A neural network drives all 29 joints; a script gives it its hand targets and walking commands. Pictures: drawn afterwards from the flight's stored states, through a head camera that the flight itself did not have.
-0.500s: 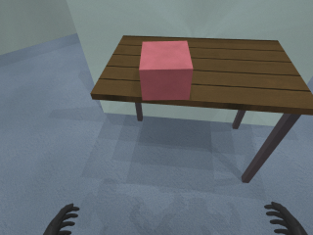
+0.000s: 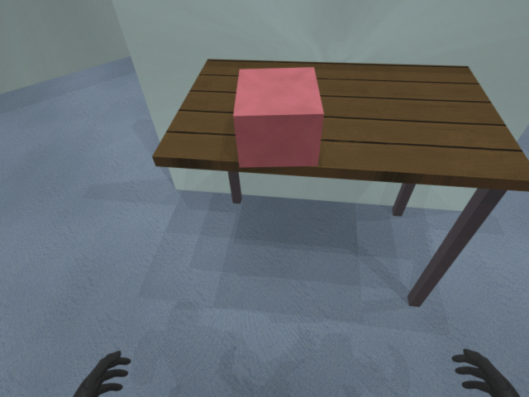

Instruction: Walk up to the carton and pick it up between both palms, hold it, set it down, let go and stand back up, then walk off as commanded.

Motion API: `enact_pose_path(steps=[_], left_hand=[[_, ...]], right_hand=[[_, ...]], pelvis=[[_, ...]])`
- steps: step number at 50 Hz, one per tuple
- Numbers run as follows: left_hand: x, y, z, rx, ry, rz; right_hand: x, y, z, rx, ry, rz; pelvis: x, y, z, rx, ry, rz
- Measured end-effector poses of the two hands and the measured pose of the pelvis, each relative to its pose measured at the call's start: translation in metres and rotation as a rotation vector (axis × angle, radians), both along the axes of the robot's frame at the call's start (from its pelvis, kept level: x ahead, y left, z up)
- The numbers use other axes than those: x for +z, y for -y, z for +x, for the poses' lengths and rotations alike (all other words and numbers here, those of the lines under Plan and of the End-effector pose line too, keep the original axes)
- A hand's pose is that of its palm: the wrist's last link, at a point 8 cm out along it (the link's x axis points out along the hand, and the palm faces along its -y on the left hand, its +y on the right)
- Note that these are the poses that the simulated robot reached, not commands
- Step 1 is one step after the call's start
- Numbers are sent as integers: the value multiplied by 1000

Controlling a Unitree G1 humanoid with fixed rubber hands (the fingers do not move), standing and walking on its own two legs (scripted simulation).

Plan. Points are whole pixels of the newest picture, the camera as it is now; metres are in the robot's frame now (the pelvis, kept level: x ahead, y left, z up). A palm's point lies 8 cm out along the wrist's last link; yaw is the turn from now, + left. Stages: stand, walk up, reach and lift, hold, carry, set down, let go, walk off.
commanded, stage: stand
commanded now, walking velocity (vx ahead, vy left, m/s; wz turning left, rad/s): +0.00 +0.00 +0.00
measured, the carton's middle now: (277, 116) +0.73 +0.01 +0.04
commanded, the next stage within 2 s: none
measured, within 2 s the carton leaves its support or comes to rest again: neither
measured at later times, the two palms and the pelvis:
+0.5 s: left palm out of the picture +0.12 +0.30 -0.07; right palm out of the picture +0.12 -0.31 -0.07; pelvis -0.02 +0.00 +0.00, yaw +0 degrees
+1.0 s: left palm out of the picture +0.10 +0.31 -0.07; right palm out of the picture +0.10 -0.31 -0.07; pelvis -0.02 +0.00 +0.01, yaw +0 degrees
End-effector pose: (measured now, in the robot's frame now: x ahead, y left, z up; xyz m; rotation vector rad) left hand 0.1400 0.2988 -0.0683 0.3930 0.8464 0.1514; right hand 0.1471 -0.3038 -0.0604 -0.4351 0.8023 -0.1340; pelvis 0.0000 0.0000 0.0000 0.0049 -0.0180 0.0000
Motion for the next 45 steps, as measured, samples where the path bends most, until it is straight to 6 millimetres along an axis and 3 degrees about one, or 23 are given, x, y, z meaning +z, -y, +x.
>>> enact_pose_path(steps=[45], left_hand=[[-2, -6, -39, 43, -75, 7]], right_hand=[[-9, 7, -46, -51, -92, 9]], pelvis=[[8, 2, -23, 0, -5, 3]])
